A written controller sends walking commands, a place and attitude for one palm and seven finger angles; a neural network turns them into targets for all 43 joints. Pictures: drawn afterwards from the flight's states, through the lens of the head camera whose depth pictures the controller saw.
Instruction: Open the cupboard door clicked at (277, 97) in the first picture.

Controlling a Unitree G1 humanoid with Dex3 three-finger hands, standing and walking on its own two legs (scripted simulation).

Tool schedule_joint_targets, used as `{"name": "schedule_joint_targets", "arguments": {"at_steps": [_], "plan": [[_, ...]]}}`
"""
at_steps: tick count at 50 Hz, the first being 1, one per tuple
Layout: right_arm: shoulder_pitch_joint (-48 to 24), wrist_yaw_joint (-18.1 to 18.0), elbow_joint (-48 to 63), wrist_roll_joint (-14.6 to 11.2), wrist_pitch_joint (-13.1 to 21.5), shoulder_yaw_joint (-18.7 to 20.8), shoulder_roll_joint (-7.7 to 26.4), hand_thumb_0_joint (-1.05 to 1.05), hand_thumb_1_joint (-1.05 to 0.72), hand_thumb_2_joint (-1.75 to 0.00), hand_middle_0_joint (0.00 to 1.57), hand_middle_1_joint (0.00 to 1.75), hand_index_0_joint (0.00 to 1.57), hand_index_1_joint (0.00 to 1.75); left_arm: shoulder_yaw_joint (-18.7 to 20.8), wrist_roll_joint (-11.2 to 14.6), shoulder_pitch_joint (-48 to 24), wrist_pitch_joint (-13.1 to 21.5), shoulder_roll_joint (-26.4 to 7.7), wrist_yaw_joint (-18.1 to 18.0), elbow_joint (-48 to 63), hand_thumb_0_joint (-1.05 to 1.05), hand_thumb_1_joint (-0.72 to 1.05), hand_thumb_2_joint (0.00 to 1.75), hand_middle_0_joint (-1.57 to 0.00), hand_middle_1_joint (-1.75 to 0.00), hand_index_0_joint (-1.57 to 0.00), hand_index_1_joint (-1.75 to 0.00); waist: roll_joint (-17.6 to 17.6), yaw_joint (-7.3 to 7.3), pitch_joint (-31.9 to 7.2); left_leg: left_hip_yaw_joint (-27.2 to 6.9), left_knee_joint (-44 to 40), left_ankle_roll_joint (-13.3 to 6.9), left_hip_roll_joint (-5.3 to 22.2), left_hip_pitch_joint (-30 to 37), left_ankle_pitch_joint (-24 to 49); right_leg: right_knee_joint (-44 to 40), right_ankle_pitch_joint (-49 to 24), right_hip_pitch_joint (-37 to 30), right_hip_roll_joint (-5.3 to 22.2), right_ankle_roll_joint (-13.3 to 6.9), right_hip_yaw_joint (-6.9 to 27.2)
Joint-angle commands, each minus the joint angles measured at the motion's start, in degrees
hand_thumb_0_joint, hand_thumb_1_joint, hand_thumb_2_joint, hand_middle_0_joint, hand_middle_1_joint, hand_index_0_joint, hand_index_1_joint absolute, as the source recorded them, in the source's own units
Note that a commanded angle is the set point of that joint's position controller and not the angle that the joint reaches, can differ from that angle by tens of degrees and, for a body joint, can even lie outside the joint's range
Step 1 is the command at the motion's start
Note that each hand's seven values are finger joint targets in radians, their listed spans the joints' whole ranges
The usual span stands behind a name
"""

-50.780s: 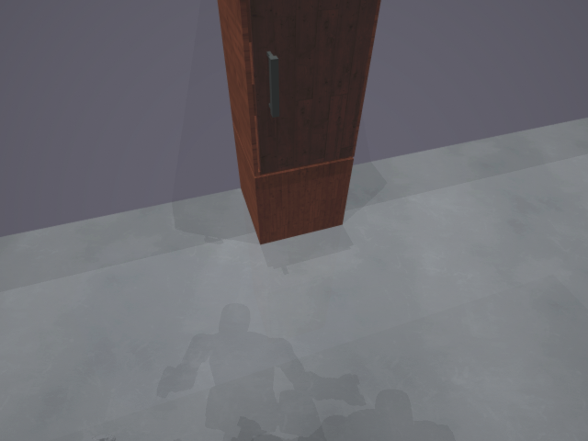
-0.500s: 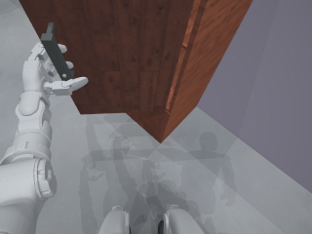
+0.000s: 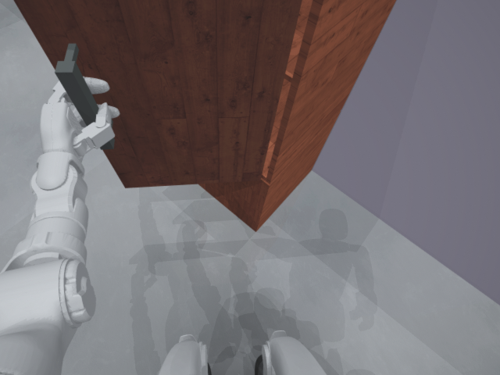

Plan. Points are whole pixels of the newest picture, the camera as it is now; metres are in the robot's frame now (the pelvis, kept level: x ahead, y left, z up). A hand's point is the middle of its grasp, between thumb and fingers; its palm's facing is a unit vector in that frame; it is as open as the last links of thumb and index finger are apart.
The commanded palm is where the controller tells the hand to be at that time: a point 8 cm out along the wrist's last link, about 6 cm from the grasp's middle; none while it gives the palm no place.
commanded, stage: pull the door open along its arc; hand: left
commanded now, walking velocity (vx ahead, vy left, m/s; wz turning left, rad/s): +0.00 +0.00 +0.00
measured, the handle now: (91, 102) +0.54 +0.23 +0.07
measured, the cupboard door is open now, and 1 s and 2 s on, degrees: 47 92 92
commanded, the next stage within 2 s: open thumb and fingers to let go in 0.98 s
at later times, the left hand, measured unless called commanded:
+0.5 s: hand (126, 191) +0.37 +0.15 +0.07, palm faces +0.17 -0.98 +0.03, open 6.0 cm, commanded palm +0.32 +0.21 +0.07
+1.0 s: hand (199, 247) +0.29 +0.05 +0.07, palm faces +0.44 -0.90 -0.02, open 6.1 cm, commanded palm +0.22 +0.08 +0.07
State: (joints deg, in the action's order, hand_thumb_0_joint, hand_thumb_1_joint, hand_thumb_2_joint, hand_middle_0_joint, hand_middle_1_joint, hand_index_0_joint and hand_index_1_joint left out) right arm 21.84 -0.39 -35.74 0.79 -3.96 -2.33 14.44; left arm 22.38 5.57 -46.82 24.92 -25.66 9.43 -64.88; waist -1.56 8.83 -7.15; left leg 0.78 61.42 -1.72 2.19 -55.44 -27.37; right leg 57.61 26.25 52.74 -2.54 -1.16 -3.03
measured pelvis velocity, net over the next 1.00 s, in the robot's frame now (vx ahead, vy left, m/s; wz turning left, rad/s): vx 0.01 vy -0.04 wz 0.08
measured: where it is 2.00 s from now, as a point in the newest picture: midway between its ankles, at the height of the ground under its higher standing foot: outside the picture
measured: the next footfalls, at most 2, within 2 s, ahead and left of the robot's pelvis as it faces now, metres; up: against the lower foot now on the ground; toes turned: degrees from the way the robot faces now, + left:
none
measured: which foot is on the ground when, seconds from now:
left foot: down 0.00-1.00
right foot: down 0.00-1.00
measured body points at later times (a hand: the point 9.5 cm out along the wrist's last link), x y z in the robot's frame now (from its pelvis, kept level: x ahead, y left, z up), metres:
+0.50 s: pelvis +0.01 -0.01 +0.02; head +0.08 +0.00 +0.46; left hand +0.36 +0.21 +0.07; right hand +0.13 -0.26 -0.09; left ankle +0.01 +0.10 -0.66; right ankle +0.01 -0.11 -0.66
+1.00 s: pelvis +0.01 -0.04 +0.02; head +0.04 -0.06 +0.47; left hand +0.26 +0.10 +0.07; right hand +0.19 -0.24 -0.08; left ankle +0.01 +0.10 -0.66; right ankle +0.01 -0.11 -0.66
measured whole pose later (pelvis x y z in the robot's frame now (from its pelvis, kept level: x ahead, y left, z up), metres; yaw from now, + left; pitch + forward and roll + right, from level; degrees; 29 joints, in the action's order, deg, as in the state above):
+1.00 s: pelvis +0.01 -0.04 +0.02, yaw +4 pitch +11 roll +0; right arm 12.5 1.0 -31.7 4.6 0.9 -0.9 10.2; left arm -12.4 -5.5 8.3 15.0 5.5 -33.3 -7.8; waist -1.7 0.4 -8.8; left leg -1.9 55.1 1.7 0.6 -40.4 -26.0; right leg 55.5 28.5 38.5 -1.2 -4.4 -5.6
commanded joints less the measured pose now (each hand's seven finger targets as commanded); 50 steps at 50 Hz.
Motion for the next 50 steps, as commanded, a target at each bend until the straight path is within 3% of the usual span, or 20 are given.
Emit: {"name": "schedule_joint_targets", "arguments": {"at_steps": [1,7,13,17,18,19,21,23,24,27,28,30,31,36,39,41,45,50], "plan": [[8.4,-0.4,2.8,-0.1,0.9,4.4,10.3,0.0,-0.9,-0.9,0.2,0.3,0.2,0.3,0.3,1.0,-23.7,5.3,-12.4,-0.4,14.9,0.0,0.9,0.9,-0.4,-1.35,-0.4,-1.35,-7.8,-0.5,-28.3,-4.0,-5.9,0.8,-0.6,25.3,26.7,-5.5,-20.9,-8.4,-0.8,-0.3,1.1],[6.6,0.1,4.6,-0.8,0.4,5.0,9.8,0.0,-0.9,-0.9,0.2,0.3,0.2,0.3,-0.6,2.6,-11.3,5.4,-9.2,0.2,20.9,0.0,0.9,0.9,-0.4,-1.35,-0.4,-1.35,-5.6,-3.26,-29.3,-3.0,-7.4,0.9,-0.7,26.3,29.6,-6.1,-24.2,-13.0,-0.9,-0.2,0.9],[3.6,0.5,7.8,-1.9,0.8,5.3,8.8,0.0,-0.9,-0.9,0.2,0.3,0.2,0.3,-2.5,4.9,6.5,4.0,-4.8,-0.2,33.0,0.0,0.9,0.9,-0.4,-1.35,-0.4,-1.35,-3.0,-6.05,-26.1,-1.3,-10.1,0.5,-1.2,24.5,29.7,-7.7,-28.0,-20.0,-0.7,-0.1,1.1],[0.9,0.5,9.2,-2.2,2.0,5.3,8.0,0.0,-0.9,-0.9,0.2,0.3,0.2,0.3,-4.2,6.2,16.2,3.7,-1.4,-1.3,42.1,0.0,0.9,0.9,-0.4,-1.35,-0.4,-1.35,-2.1,-6.53,-22.9,-0.6,-11.3,0.3,-1.3,24.0,29.6,-8.4,-29.7,-22.2,-0.4,0.0,1.3],[-0.2,0.5,9.5,-2.0,2.5,5.4,6.9,0.0,-0.9,-0.9,0.2,0.3,0.2,0.3,-1.8,8.1,18.1,3.6,0.8,-4.7,44.9,0.0,0.9,0.9,-0.4,-1.35,-0.4,-1.35,-2.0,-8.9,-22.7,-0.4,-11.8,0.8,-1.3,23.6,29.9,-8.5,-29.1,-22.5,-0.3,0.1,0.8],[-1.0,0.7,9.9,-1.9,3.0,5.3,6.8,0.0,-0.9,-0.9,0.2,0.3,0.2,0.3,-4.2,7.4,21.8,3.3,3.4,-6.6,46.3,0.0,0.9,0.9,-0.4,-1.35,-0.4,-1.35,-2.6,-8.54,-21.7,-0.2,-12.1,1.0,-1.4,24.0,29.0,-8.5,-28.1,-22.2,-0.3,0.1,0.7],[-2.1,0.9,10.1,-1.2,3.7,5.2,6.4,0.0,-0.9,-0.9,0.2,0.3,0.2,0.3,-3.6,6.6,25.1,3.0,4.5,-11.6,49.5,0.0,0.9,0.9,-0.4,-1.35,-0.4,-1.35,-0.1,-9.11,-19.9,-0.3,-12.1,1.0,-1.6,22.4,27.5,-8.4,-27.6,-22.7,-0.2,0.1,0.4],[-4.0,1.2,10.3,-0.5,4.2,5.0,5.5,0.0,-0.9,-0.9,0.2,0.3,0.2,0.3,-6.0,4.7,28.0,2.6,9.0,-17.5,52.2,0.0,0.9,0.9,-0.4,-1.35,-0.4,-1.35,-0.5,-9.62,-18.9,-0.4,-12.2,1.5,-1.6,22.3,26.4,-7.8,-26.0,-21.9,0.2,0.0,0.2],[-4.6,1.4,10.3,-0.1,4.4,5.0,5.4,0.0,-0.9,-0.9,0.2,0.3,0.2,0.3,-8.1,3.3,28.4,2.3,10.6,-19.4,53.3,0.0,0.9,0.9,-0.4,-1.35,-0.4,-1.35,-0.3,-8.92,-18.7,-0.4,-11.9,1.4,-1.8,22.3,24.6,-7.9,-25.2,-21.3,0.5,0.1,0.3],[-7.0,1.6,10.3,1.1,4.8,4.9,4.5,0.0,-0.9,-0.9,0.2,0.3,0.2,0.3,-11.7,0.1,28.7,1.6,15.8,-27.6,55.9,0.0,0.9,0.9,-0.4,-1.35,-0.4,-1.35,1.6,-8.97,-17.2,-0.6,-11.6,1.5,-2.0,21.1,21.3,-8.1,-22.4,-21.0,1.0,0.0,0.4],[-7.8,1.7,10.3,1.4,4.8,4.8,4.3,0.0,-0.9,-0.9,0.2,0.3,0.2,0.3,-13.3,-1.2,28.5,1.3,17.4,-29.9,56.8,0.0,0.9,0.9,-0.4,-1.35,-0.4,-1.35,0.4,-9.07,-17.3,-0.7,-11.6,1.5,-2.0,21.1,20.2,-7.9,-21.1,-20.3,1.2,-0.1,0.4],[-8.7,1.8,10.3,2.1,4.8,4.8,4.1,0.0,-0.9,-0.9,0.2,0.3,0.2,0.3,-16.7,-4.2,28.8,0.7,20.0,-33.1,57.7,0.0,0.9,0.9,-0.4,-1.35,-0.4,-1.35,0.8,-8.58,-17.3,-0.8,-11.2,1.4,-2.2,21.5,19.1,-8.0,-20.2,-19.9,1.5,-0.2,0.5],[-8.5,1.8,10.4,2.3,4.8,4.8,4.0,0.0,-0.9,-0.9,0.2,0.3,0.2,0.3,-18.2,-5.3,28.9,0.4,21.1,-34.7,58.7,0.0,0.9,0.9,-0.4,-1.35,-0.4,-1.35,3.2,-8.18,-17.8,-1.2,-11.1,1.2,-2.2,21.3,19.1,-8.2,-20.3,-20.6,1.4,-0.2,0.6],[-10.7,2.0,11.1,3.0,5.1,4.9,2.8,0.0,-0.9,-0.9,0.2,0.3,0.2,0.3,-25.7,-8.7,34.3,-2.7,28.9,-41.7,62.7,0.0,0.9,0.9,-0.4,-1.35,-0.4,-1.35,3.5,-8.34,-18.7,-0.9,-10.6,1.1,-2.6,22.0,19.3,-9.3,-21.6,-22.8,1.9,-0.3,1.2],[-11.6,2.0,11.8,3.3,5.4,4.7,2.0,0.0,-0.9,-0.9,0.2,0.3,0.2,0.3,-31.0,-10.9,39.0,-4.4,32.6,-42.6,65.7,0.0,0.9,0.9,-0.4,-1.35,-0.4,-1.35,3.3,-7.91,-17.0,-0.7,-10.8,1.1,-2.7,22.5,18.8,-10.0,-22.7,-23.1,2.4,-0.3,1.3],[-12.2,1.5,12.1,3.5,5.9,4.4,1.9,0.0,-0.9,-0.9,0.2,0.3,0.2,0.3,-33.2,-11.8,40.0,-5.3,33.6,-42.7,66.3,0.0,0.9,0.9,-0.4,-1.35,-0.4,-1.35,6.8,-7.06,-14.7,-1.3,-10.9,0.9,-2.6,21.3,16.4,-11.5,-20.8,-23.0,2.7,0.0,1.8],[-13.7,1.0,12.4,3.7,7.2,3.9,1.0,0.0,-0.9,-0.9,0.2,0.3,0.2,0.3,-36.9,-13.9,42.4,-5.9,35.8,-43.2,68.7,0.0,0.9,0.9,-0.4,-1.35,-0.4,-1.35,4.9,-6.99,-13.0,-1.4,-10.7,0.9,-2.9,21.1,13.3,-12.7,-17.4,-21.5,3.6,0.2,2.8],[-15.0,1.0,13.8,3.0,8.5,3.4,0.0,0.0,-0.9,-0.9,0.2,0.3,0.2,0.3,-38.9,-11.9,55.3,-7.5,38.1,-42.2,73.0,0.0,0.9,0.9,-0.4,-1.35,-0.4,-1.35,5.8,-8.66,-13.7,-1.6,-11.0,1.2,-3.5,21.1,13.1,-14.2,-20.5,-25.5,4.5,0.7,4.0]]}}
